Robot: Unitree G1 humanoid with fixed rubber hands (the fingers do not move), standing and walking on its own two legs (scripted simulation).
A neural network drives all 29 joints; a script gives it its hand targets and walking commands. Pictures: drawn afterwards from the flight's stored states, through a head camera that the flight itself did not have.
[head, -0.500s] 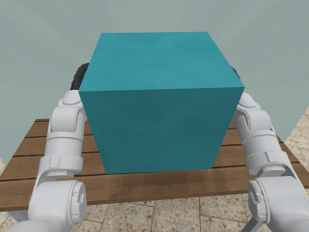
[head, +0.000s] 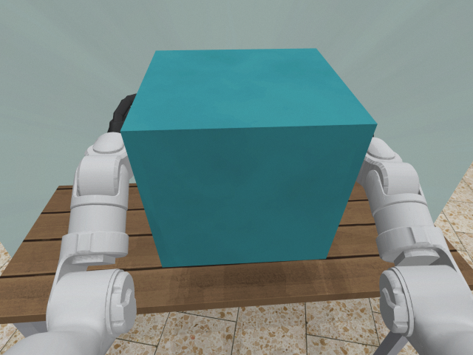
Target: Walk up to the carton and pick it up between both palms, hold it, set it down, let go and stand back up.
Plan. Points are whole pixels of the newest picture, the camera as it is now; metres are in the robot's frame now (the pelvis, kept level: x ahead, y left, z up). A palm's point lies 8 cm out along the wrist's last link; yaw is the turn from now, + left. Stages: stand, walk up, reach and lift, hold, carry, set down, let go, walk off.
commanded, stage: hold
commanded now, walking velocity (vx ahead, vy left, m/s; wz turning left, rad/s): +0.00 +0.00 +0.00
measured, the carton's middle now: (241, 155) +0.40 +0.00 +0.20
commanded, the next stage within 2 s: none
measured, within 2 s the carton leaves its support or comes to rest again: neither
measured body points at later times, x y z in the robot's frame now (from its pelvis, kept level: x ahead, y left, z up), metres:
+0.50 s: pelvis +0.00 +0.00 +0.00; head -0.07 +0.01 +0.44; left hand +0.38 +0.20 +0.23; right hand +0.38 -0.19 +0.24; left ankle +0.04 +0.09 -0.75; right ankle +0.01 -0.13 -0.75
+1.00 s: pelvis -0.01 +0.00 +0.00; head -0.06 +0.01 +0.45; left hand +0.38 +0.20 +0.22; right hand +0.38 -0.19 +0.22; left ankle +0.04 +0.09 -0.75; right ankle +0.01 -0.13 -0.75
